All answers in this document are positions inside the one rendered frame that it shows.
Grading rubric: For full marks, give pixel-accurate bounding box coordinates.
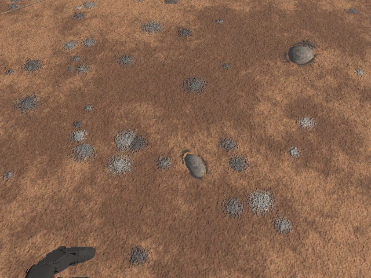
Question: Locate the left robot hand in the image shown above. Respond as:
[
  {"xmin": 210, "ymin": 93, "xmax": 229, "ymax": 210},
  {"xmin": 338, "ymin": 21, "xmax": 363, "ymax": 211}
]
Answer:
[{"xmin": 25, "ymin": 246, "xmax": 96, "ymax": 278}]

